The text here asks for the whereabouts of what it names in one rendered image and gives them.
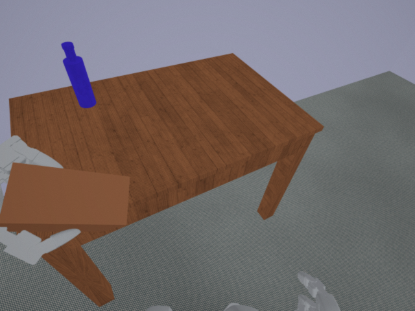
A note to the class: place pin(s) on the sponge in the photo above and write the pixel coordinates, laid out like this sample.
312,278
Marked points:
40,199

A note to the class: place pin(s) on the robot right shin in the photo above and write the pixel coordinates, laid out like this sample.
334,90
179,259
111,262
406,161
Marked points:
231,304

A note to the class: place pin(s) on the robot left hand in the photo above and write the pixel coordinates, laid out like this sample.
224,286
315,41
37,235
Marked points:
25,245

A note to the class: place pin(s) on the table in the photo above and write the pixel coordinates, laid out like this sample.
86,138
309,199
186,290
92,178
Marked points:
176,131

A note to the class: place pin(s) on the robot right hand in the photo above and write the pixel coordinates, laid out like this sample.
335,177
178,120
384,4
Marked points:
324,301

